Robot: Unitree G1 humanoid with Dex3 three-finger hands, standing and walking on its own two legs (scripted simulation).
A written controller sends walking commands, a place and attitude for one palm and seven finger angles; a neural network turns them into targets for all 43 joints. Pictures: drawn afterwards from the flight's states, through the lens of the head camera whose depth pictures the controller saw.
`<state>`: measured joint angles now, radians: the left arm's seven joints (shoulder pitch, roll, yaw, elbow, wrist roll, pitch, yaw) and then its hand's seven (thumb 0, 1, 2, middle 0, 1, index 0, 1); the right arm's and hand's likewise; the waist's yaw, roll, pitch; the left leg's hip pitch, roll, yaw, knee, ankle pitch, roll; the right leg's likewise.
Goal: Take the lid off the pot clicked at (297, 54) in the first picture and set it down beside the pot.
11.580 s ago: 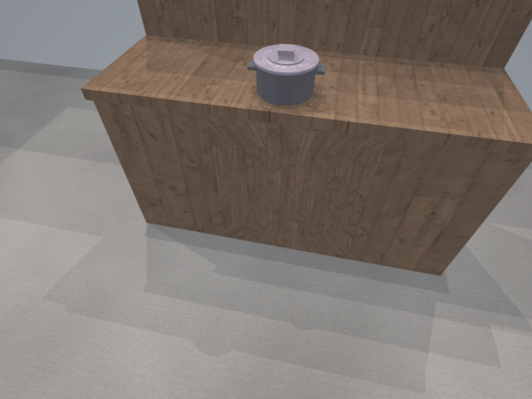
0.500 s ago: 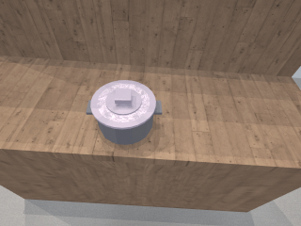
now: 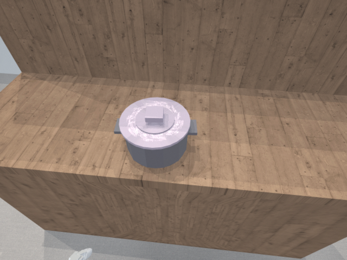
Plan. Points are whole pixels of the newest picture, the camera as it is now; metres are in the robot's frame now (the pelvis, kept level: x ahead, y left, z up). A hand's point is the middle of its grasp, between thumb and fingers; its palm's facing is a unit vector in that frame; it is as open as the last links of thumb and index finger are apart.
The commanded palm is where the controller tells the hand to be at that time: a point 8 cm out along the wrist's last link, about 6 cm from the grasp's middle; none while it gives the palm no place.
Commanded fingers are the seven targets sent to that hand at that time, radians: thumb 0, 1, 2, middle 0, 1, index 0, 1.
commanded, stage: lift the closed hand beside the body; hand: left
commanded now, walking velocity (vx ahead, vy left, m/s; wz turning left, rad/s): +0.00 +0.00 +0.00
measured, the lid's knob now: (154, 114) +0.45 +0.09 +0.09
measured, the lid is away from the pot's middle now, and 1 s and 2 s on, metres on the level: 0.00 0.00 0.00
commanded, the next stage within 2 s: raise the hand higher, near the body in 0.48 s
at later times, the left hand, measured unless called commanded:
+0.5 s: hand out of the picture +0.09 +0.19 -0.02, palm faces +0.27 -0.91 -0.30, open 3.1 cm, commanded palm +0.05 +0.23 +0.01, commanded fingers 0.00 0.90 0.90 -1.30 -1.50 -1.30 -1.50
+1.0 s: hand (72, 252) +0.13 +0.20 +0.04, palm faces +0.26 -0.88 -0.39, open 3.1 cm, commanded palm +0.08 +0.24 +0.08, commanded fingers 0.00 0.90 0.90 -1.30 -1.50 -1.30 -1.50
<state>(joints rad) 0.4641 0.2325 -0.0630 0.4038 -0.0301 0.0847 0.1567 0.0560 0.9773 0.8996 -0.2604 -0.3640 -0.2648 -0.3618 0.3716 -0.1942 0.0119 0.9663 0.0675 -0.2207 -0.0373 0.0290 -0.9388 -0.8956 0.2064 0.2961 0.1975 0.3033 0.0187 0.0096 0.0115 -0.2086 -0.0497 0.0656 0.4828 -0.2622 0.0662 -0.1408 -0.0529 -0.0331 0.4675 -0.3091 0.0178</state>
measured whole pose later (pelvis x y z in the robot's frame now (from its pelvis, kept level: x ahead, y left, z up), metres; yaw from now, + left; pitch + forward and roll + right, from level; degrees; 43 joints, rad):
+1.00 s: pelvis +0.00 -0.03 +0.00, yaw +0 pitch -3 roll +0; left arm 0.70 0.27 0.15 -0.25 -0.01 -0.07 0.07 0.02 0.90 0.90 -1.29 -1.50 -1.30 -1.50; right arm 0.17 -0.21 -0.02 0.62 0.01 -0.15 -0.07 0.01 -0.90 -0.90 0.21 0.30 0.20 0.30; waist 0.06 0.04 0.02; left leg -0.16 0.00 0.04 0.46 -0.25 0.03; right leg -0.08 -0.01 -0.05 0.43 -0.29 0.00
